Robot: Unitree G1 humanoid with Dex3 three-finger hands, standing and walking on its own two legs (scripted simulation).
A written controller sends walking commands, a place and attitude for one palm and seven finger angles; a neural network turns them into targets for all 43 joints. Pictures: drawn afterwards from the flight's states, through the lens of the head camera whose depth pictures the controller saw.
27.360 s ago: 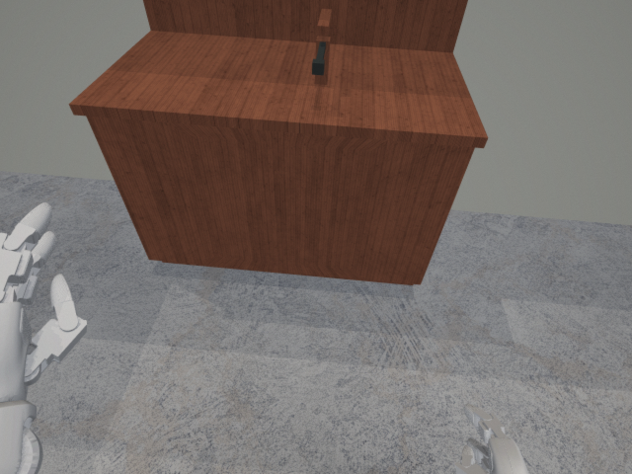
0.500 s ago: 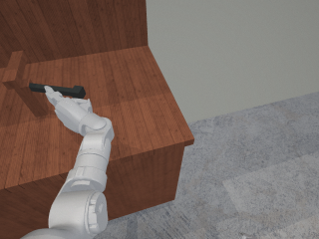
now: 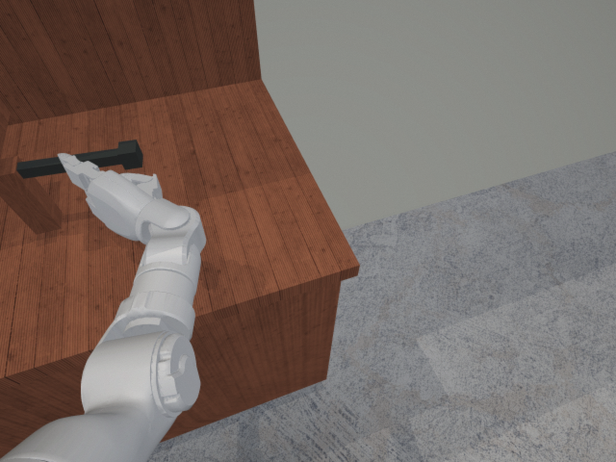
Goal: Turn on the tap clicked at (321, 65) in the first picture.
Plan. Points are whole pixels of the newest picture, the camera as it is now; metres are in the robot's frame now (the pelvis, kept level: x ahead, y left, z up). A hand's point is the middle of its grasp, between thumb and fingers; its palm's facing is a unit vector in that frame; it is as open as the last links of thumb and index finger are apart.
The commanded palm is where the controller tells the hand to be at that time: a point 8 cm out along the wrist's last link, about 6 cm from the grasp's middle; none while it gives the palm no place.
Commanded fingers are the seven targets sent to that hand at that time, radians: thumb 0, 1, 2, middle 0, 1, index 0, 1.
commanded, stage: lift the hand up off the lever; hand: left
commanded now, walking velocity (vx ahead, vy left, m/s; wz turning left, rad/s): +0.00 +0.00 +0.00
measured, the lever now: (130, 154) +0.52 +0.24 +0.12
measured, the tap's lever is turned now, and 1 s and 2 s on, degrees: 84 86 86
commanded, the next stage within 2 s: none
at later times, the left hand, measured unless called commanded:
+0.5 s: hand (147, 177) +0.47 +0.20 +0.12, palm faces +0.80 -0.59 -0.09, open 7.9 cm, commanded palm +0.41 +0.22 +0.13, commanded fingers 0.00 0.90 0.90 -0.15 -0.15 -0.15 -0.15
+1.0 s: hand (130, 177) +0.44 +0.21 +0.15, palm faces +0.81 -0.58 -0.07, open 7.8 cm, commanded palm +0.39 +0.22 +0.15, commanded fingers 0.00 0.90 0.90 -0.15 -0.15 -0.15 -0.15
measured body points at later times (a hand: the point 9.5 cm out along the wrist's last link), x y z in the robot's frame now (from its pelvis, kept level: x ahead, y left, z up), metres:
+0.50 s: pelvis +0.01 +0.01 +0.01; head +0.04 +0.01 +0.46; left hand +0.42 +0.23 +0.13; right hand +0.07 -0.24 -0.13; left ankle +0.02 +0.14 -0.71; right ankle -0.01 -0.06 -0.71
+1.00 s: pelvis +0.01 +0.01 +0.01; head +0.02 +0.00 +0.46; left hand +0.39 +0.23 +0.15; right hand +0.14 -0.23 -0.11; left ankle +0.02 +0.14 -0.71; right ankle -0.01 -0.06 -0.71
